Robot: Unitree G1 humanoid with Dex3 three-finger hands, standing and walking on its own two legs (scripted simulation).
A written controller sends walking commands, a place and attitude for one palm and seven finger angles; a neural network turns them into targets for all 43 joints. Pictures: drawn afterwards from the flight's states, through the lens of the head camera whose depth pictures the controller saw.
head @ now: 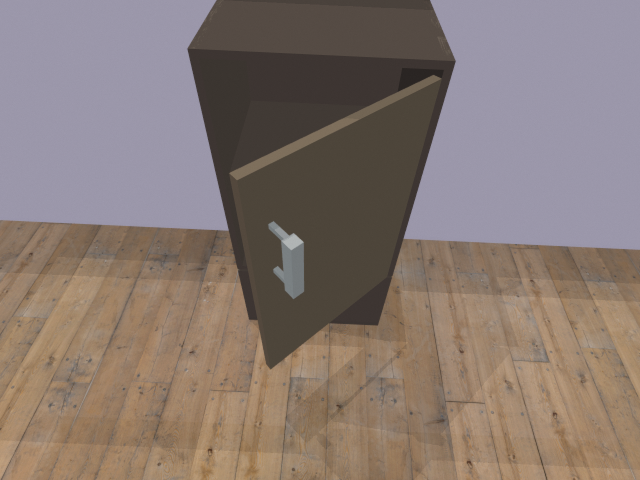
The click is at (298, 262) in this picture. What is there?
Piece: cupboard door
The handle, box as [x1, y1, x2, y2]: [268, 221, 303, 298]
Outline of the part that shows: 273,221 268,225 269,228 281,240 283,259 283,270 282,271 277,266 273,269 273,271 284,283 285,290 294,298 303,291 303,242 293,233 289,236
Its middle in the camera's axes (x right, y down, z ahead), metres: -0.06 +0.04 +0.61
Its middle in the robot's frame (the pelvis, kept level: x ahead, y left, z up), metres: +0.43 +0.09 -0.01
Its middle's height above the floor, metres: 0.76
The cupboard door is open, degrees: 44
